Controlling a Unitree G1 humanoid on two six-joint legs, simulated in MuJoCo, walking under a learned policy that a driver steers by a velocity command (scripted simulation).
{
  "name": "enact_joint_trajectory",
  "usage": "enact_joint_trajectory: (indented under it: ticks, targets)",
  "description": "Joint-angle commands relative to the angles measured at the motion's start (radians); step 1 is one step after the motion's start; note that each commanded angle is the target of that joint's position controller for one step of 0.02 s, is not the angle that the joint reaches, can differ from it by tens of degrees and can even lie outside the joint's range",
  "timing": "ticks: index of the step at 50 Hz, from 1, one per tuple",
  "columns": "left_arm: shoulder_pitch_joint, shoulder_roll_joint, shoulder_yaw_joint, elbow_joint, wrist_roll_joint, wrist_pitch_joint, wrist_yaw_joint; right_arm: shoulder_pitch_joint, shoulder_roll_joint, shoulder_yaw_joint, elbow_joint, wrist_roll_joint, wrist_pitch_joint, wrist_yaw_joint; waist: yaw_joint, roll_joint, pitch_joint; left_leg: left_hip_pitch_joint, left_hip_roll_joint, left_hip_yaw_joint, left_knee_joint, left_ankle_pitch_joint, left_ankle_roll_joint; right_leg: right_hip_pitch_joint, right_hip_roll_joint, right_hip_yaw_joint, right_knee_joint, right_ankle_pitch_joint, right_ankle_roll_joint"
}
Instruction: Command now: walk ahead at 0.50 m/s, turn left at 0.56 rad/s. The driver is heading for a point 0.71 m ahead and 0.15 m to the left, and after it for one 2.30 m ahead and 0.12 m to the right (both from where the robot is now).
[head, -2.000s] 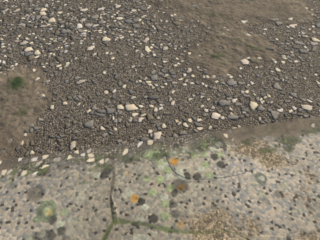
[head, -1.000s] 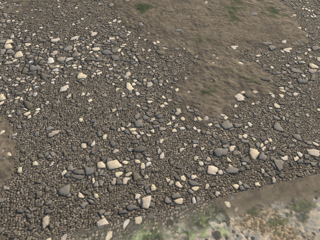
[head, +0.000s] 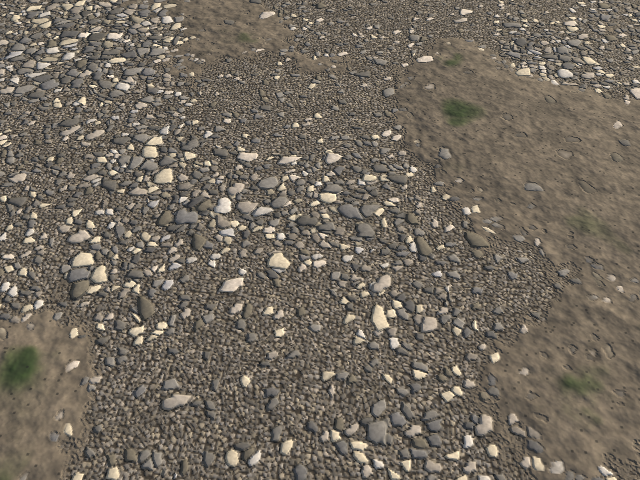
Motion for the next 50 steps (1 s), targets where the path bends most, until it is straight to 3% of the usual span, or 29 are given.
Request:
enact_joint_trajectory:
  ticks: [1,3,4,5,7,8,9,10,12,13,14,15,16,17,18,21,22,24,29,32,34,35,36,37,38,39,40,43,50]
  targets:
    - [-0.096,-0.016,-0.006,-0.154,0.027,0.016,0.031,-0.008,0.013,0.040,-0.018,0.006,0.004,0.022,0.077,0.021,0.114,-0.112,0.251,-0.398,-0.331,0.114,0.233,-0.251,-0.046,0.062,-0.090,0.090,-0.027]
    - [-0.048,-0.030,-0.022,-0.181,0.037,0.025,0.026,-0.100,-0.007,0.050,-0.073,-0.002,0.002,0.012,0.129,0.031,0.075,-0.372,0.131,-0.256,-0.292,0.090,0.176,-0.044,-0.045,-0.004,-0.251,0.431,-0.029]
    - [-0.050,-0.010,-0.025,-0.186,0.036,0.008,0.019,-0.062,-0.005,0.058,-0.080,-0.014,-0.016,-0.009,0.100,0.007,0.052,-0.387,0.063,-0.203,-0.216,0.089,0.139,-0.012,-0.045,0.032,-0.397,0.735,-0.020]
    - [-0.051,-0.022,-0.038,-0.185,0.013,0.005,0.013,-0.043,-0.045,0.048,-0.076,-0.018,-0.019,-0.019,0.080,-0.028,0.036,-0.481,0.003,-0.137,-0.145,0.009,0.106,0.126,-0.021,-0.016,-0.588,0.905,-0.003]
    - [-0.123,-0.034,-0.056,-0.222,-0.021,0.028,0.006,0.080,-0.101,0.040,-0.041,-0.030,-0.011,-0.002,0.054,0.014,0.070,-0.573,0.033,-0.223,-0.136,-0.142,0.129,0.272,0.005,-0.075,-0.614,0.885,0.063]
    - [-0.143,-0.008,-0.054,-0.234,-0.012,0.040,0.009,0.138,-0.098,0.041,-0.034,-0.015,-0.012,0.009,0.048,0.016,0.102,-0.510,0.057,-0.302,-0.101,-0.196,0.146,0.244,-0.004,-0.058,-0.658,0.802,0.080]
    - [-0.296,0.120,0.012,-0.295,-0.151,0.005,0.044,0.046,-0.124,0.005,-0.065,0.140,0.031,-0.053,0.024,-0.018,0.081,-0.302,0.088,-0.391,-0.035,-0.071,0.143,0.084,0.044,0.020,-0.821,0.702,0.073]
    - [-0.337,0.107,0.005,-0.298,-0.158,-0.016,0.049,0.092,-0.110,0.008,-0.055,0.142,0.057,-0.074,-0.011,-0.005,0.060,-0.133,0.089,-0.418,0.078,-0.067,0.119,0.033,0.011,0.061,-0.962,0.777,0.052]
    - [-0.236,0.084,0.015,-0.241,-0.116,-0.041,0.031,0.167,-0.067,0.006,-0.036,0.116,0.108,-0.096,-0.028,0.027,-0.010,0.045,0.036,-0.357,0.327,-0.017,0.083,0.084,-0.029,0.047,-1.126,0.999,0.035]
    - [-0.097,0.080,0.026,-0.200,-0.098,-0.048,0.022,0.175,-0.034,0.011,-0.037,0.097,0.121,-0.089,0.028,0.016,-0.073,-0.084,0.007,-0.297,0.516,-0.083,0.068,0.294,-0.062,0.031,-1.007,1.021,0.027]
    - [0.135,0.100,0.038,-0.145,-0.085,-0.046,0.016,0.198,0.030,0.027,-0.046,0.086,0.113,-0.070,0.116,-0.091,-0.216,-0.423,-0.039,-0.229,0.809,-0.392,0.037,0.727,-0.179,0.094,-0.714,1.268,-0.004]
    - [0.269,0.170,0.055,-0.099,-0.109,-0.042,0.007,0.287,0.017,0.041,-0.085,0.118,0.100,-0.064,0.131,-0.240,-0.345,-0.700,-0.017,-0.235,1.146,-0.467,0.005,0.968,-0.400,0.321,-0.608,1.076,-0.154]
    - [0.275,0.219,0.077,-0.089,-0.129,-0.022,0.004,0.277,-0.027,0.042,-0.122,0.128,0.081,-0.059,0.131,-0.279,-0.383,-0.847,0.061,-0.211,1.304,-0.386,-0.019,0.959,-0.483,0.488,-0.698,0.685,-0.265]
    - [0.261,0.250,0.094,-0.048,-0.127,-0.008,0.021,0.131,-0.043,0.042,-0.179,0.152,0.076,-0.057,0.144,-0.250,-0.294,-1.022,0.110,-0.127,1.352,-0.231,-0.040,0.888,-0.533,0.615,-0.868,0.134,-0.340]
    - [0.164,0.142,0.060,-0.079,-0.094,-0.001,0.047,-0.046,-0.086,0.022,-0.216,0.135,0.087,-0.073,0.145,-0.006,-0.167,-1.011,0.136,-0.091,1.323,-0.129,-0.057,0.693,-0.499,0.588,-0.978,-0.007,-0.308]
    - [-0.094,0.045,0.010,-0.072,-0.080,-0.011,0.058,-0.143,-0.059,0.004,-0.260,0.098,0.128,-0.067,0.000,-0.014,0.118,-0.751,0.226,-0.215,0.873,0.048,-0.084,0.105,-0.342,0.270,-1.054,0.259,-0.152]
    - [-0.135,0.068,0.019,-0.077,-0.063,-0.003,0.058,-0.122,-0.052,0.002,-0.273,0.087,0.129,-0.066,-0.015,-0.061,0.118,-0.551,0.203,-0.127,0.673,0.136,-0.100,-0.078,-0.222,0.062,-1.098,0.317,-0.113]
    - [-0.139,0.147,0.037,-0.081,-0.051,-0.011,0.069,-0.121,-0.040,-0.002,-0.271,0.068,0.118,-0.048,-0.008,-0.100,0.047,-0.316,0.187,-0.058,0.393,0.397,-0.113,-0.152,-0.159,-0.084,-1.095,0.465,-0.114]
    - [-0.031,0.210,0.073,-0.050,-0.118,0.005,0.073,-0.292,-0.043,0.008,-0.341,0.075,0.133,-0.003,0.075,-0.055,0.017,-0.345,0.182,-0.023,0.042,0.347,-0.046,0.211,-0.265,-0.083,-1.082,0.410,-0.099]
    - [0.014,0.241,0.092,-0.043,-0.116,0.032,0.062,-0.354,-0.089,-0.007,-0.380,0.072,0.131,0.013,0.098,-0.057,0.041,-0.329,0.144,0.045,-0.043,0.168,0.001,0.327,-0.295,-0.115,-0.997,0.508,-0.077]
    - [0.025,0.234,0.085,-0.051,-0.102,0.049,0.060,-0.148,-0.168,-0.053,-0.326,0.074,0.132,0.007,-0.001,-0.020,-0.084,0.017,0.035,0.118,-0.118,0.170,0.046,0.269,-0.215,-0.227,-0.656,0.837,-0.024]
    - [0.029,0.196,0.066,-0.089,-0.069,0.045,0.060,0.057,-0.289,-0.096,-0.291,0.079,0.135,-0.011,-0.075,0.134,-0.215,0.378,0.200,-0.182,-0.117,0.250,0.134,-0.017,-0.158,-0.265,-0.257,0.630,0.040]
    - [0.061,0.087,0.023,-0.152,-0.059,0.003,0.040,0.084,-0.389,-0.101,-0.287,0.093,0.125,-0.008,-0.009,0.357,-0.333,0.666,0.401,-0.716,-0.307,0.045,0.309,-0.432,0.035,-0.115,0.063,-0.077,0.079]
    - [-0.022,0.175,0.043,-0.136,-0.106,-0.031,0.029,0.153,-0.300,-0.075,-0.278,0.079,0.117,-0.008,-0.078,0.196,-0.351,0.687,0.429,-0.765,-0.394,0.010,0.281,-0.555,0.008,0.024,0.156,-0.051,0.049]
    - [-0.065,0.195,0.049,-0.145,-0.127,-0.038,0.028,0.099,-0.257,-0.059,-0.273,0.072,0.108,-0.009,-0.057,0.155,-0.232,0.591,0.412,-0.626,-0.375,0.122,0.237,-0.609,-0.028,0.011,0.133,0.041,0.024]
    - [-0.081,0.188,0.046,-0.140,-0.107,-0.036,0.040,-0.004,-0.224,-0.045,-0.300,0.074,0.105,-0.010,-0.011,0.054,-0.175,0.425,0.378,-0.501,-0.365,0.246,0.203,-0.534,-0.078,0.010,0.053,0.142,0.016]
    - [-0.087,0.188,0.052,-0.133,-0.086,-0.026,0.049,-0.095,-0.192,-0.035,-0.317,0.069,0.103,-0.009,0.035,0.035,-0.130,0.276,0.340,-0.409,-0.377,0.356,0.182,-0.442,-0.107,0.010,-0.025,0.195,0.020]
    - [-0.031,0.160,0.055,-0.112,-0.092,0.015,0.041,-0.157,-0.158,-0.024,-0.314,0.056,0.083,-0.013,0.101,0.062,-0.116,0.146,0.295,-0.269,-0.450,0.493,0.165,-0.324,-0.126,0.007,-0.099,0.275,0.025]
    - [-0.180,0.100,0.040,-0.151,-0.089,0.016,0.026,-0.089,-0.159,-0.021,-0.239,0.049,0.072,-0.053,0.050,0.051,-0.016,0.154,0.230,-0.003,-0.472,0.770,0.032,-0.325,-0.041,-0.009,-0.514,0.649,0.015]
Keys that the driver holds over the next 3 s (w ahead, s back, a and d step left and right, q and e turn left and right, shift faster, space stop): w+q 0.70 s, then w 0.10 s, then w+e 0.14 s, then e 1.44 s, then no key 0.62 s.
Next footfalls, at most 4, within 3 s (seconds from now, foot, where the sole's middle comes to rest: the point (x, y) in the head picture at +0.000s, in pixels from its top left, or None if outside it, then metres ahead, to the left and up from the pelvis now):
0.26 right None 0.33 -0.12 -0.88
0.68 left None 0.46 0.23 -0.88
1.20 right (229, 399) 0.79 0.22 -0.88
1.64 left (140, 431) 0.72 0.42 -0.88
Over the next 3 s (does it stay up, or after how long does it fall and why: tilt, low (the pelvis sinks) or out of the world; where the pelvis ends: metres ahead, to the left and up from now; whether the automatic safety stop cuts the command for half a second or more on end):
stays up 0.64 0.28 -0.11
